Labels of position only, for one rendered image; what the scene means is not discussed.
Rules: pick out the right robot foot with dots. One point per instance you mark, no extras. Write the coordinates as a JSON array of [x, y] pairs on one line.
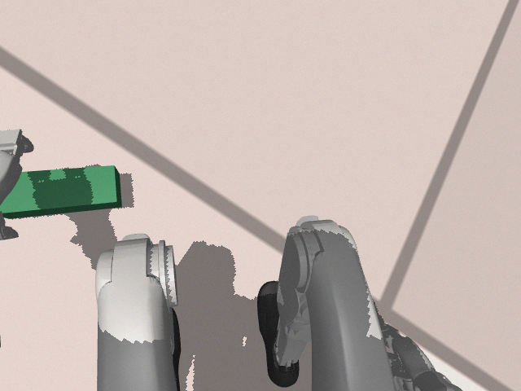
[[268, 316]]

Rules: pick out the left robot hand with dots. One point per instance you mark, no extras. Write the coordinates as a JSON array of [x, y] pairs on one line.
[[12, 146]]

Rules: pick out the right robot arm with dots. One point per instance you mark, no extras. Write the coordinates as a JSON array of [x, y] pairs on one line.
[[433, 381]]

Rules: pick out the carton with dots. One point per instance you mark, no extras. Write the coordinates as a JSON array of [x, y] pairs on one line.
[[56, 191]]

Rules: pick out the right robot hand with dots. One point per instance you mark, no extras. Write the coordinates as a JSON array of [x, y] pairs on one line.
[[408, 360]]

